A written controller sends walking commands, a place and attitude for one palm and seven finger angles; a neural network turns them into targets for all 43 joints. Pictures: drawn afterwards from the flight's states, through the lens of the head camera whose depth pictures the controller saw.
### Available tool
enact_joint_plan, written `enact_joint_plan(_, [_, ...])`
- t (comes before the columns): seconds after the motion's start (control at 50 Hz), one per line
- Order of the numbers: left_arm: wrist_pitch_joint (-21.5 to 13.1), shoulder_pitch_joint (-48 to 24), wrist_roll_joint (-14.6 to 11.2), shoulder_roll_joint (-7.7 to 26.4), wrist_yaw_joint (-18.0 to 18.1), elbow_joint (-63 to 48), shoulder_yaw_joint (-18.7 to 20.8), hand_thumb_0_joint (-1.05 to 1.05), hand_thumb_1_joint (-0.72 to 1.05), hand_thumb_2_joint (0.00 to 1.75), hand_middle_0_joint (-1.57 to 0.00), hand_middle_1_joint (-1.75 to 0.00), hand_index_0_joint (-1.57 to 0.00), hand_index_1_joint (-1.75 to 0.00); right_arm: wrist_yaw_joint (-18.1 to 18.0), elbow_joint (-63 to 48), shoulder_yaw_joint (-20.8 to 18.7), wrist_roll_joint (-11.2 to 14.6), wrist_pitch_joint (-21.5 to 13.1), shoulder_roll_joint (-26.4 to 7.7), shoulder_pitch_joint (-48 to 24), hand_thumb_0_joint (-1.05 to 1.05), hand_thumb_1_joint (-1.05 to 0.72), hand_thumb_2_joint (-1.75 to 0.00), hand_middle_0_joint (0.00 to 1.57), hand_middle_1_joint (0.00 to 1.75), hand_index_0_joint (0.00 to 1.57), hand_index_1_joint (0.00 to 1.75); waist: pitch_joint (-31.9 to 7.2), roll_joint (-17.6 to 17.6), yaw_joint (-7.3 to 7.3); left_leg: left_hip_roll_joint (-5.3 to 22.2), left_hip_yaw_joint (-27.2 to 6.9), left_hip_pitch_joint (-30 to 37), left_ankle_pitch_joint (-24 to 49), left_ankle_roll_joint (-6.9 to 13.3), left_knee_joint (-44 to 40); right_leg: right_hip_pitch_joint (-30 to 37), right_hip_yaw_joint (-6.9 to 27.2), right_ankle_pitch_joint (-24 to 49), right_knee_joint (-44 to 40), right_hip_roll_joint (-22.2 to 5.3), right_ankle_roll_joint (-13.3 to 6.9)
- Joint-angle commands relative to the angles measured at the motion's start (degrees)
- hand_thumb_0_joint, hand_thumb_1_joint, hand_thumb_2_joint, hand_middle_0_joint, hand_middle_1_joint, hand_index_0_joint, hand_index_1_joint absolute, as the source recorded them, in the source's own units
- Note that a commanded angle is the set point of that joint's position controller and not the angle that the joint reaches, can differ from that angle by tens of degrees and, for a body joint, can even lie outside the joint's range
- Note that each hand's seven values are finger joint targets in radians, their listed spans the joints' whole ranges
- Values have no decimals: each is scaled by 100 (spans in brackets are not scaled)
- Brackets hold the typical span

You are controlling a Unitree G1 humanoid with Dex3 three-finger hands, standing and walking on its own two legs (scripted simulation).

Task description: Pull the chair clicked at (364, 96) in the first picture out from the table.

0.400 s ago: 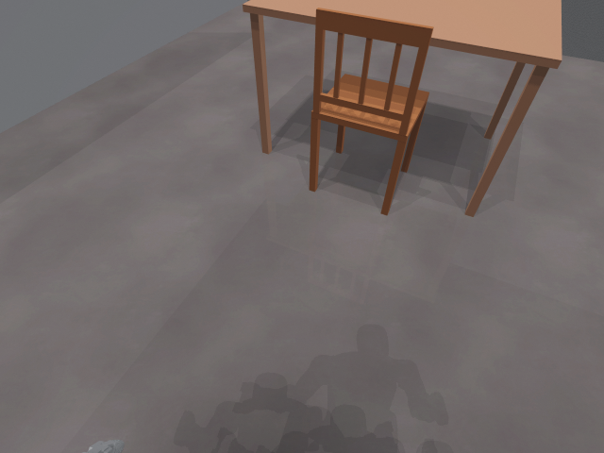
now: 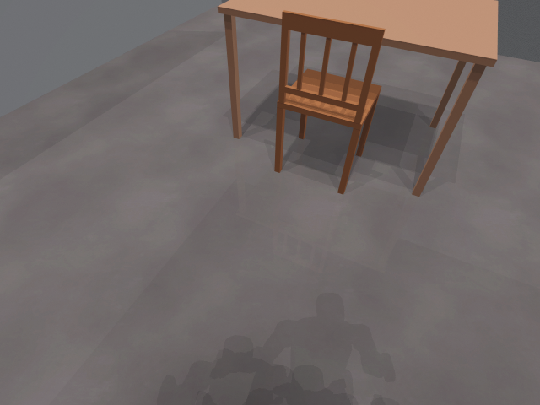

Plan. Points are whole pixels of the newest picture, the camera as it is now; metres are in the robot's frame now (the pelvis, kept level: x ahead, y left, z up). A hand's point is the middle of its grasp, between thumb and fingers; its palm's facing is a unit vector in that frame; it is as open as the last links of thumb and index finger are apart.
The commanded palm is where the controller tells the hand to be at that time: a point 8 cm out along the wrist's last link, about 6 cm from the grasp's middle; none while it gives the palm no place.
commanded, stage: stand and wait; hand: left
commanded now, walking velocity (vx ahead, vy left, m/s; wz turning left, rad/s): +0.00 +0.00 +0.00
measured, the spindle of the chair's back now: (324, 67) +1.38 -0.14 -0.13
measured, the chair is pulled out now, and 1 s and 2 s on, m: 0.00 0.00 0.00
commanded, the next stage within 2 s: look at it before walking up in 0.42 s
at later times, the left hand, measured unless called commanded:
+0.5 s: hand out of the picture +0.06 +0.25 -0.15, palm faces -0.03 -0.95 -0.32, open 7.4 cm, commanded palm none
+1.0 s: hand out of the picture +0.06 +0.25 -0.15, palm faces -0.03 -0.95 -0.32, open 7.4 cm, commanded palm none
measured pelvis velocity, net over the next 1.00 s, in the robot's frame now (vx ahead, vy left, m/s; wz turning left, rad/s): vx -0.01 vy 0.00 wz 0.00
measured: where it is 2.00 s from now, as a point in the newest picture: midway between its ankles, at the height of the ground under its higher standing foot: outside the picture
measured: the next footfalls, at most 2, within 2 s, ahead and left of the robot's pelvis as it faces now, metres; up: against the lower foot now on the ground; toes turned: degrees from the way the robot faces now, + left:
right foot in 1.84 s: +0.35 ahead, -0.12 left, +0.00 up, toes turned -7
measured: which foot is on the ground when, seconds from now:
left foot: down 0.00-1.00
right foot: down 0.00-1.00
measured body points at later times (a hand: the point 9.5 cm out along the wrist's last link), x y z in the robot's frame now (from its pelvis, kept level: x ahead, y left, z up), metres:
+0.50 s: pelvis -0.01 +0.00 +0.00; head -0.01 +0.00 +0.45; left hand +0.07 +0.29 -0.13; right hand +0.06 -0.29 -0.13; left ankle +0.00 +0.13 -0.74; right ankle -0.01 -0.12 -0.74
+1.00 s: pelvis -0.01 +0.00 +0.00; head +0.00 +0.01 +0.45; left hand +0.07 +0.30 -0.13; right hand +0.08 -0.29 -0.13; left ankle +0.00 +0.13 -0.74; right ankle -0.01 -0.12 -0.74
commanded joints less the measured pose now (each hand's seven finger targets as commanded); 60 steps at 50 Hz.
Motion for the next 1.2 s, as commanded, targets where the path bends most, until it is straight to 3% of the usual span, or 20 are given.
enact_joint_plan(0.0, [-128, -318, 19, 1253, 100, -374, 270, 0, 90, 90, -20, -30, -20, -30, -74, -324, -229, -7, -140, -1174, -283, 0, -90, -90, 20, 30, 20, 30, -326, -69, -42, 599, -436, 65, 842, 222, -377, -63, 568, 779, -559, -663, -214])
enact_joint_plan(0.1, [-138, -276, 6, 1266, 102, -267, 267, 0, 90, 90, -20, -30, -20, -30, -74, -198, -212, -2, -155, -1214, -246, 0, -90, -90, 20, 30, 20, 30, -406, 5, -18, 632, -459, 121, 1001, 215, -411, 55, 554, 960, -554, -670, -217])
enact_joint_plan(0.32, [-124, -274, 17, 1285, 88, -141, 244, 0, 90, 90, -20, -30, -20, -30, -52, -35, -201, 10, -135, -1228, -175, 0, -90, -90, 20, 30, 20, 30, -142, -64, -21, 627, -502, 13, 549, 206, -584, -122, 633, 324, -774, -654, -197])
enact_joint_plan(1.12, [-139, -214, 28, 1252, 100, -62, 233, 0, 90, 90, -20, -30, -20, -30, -58, 48, -181, 33, -156, -1240, -236, 0, -90, -90, 20, 30, 20, 30, -304, -29, -20, 693, -507, 308, 1138, 189, -694, 128, 534, 1077, -777, -667, -149])
enact_joint_plan(1.14, [-82, 25, 15, 775, 117, 59, 138, 0, 90, 90, -20, -30, -20, -30, -38, 151, -68, 4, -101, -775, -84, 0, -90, -90, 20, 30, 20, 30, -366, 5, -6, 670, -437, 307, 793, 129, -666, 142, 483, 648, -815, -669, -74])
enact_joint_plan(1.16, [-17, 222, 34, 537, 120, 130, 77, 0, 90, 90, -20, -30, -20, -30, -18, 218, -1, -17, -39, -496, 136, 0, -90, -90, 20, 30, 20, 30, -294, -57, -13, 602, -378, 203, 191, 87, -624, 65, 493, -111, -779, -615, -40])
enact_joint_plan(1.18, [16, 377, 57, 527, 105, 153, 81, 0, 90, 90, -20, -30, -20, -30, -8, 236, -6, -34, -5, -489, 256, 0, -90, -90, 20, 30, 20, 30, -176, -118, 13, 547, -382, 78, -437, 109, -557, -71, 543, -792, -801, -586, -64])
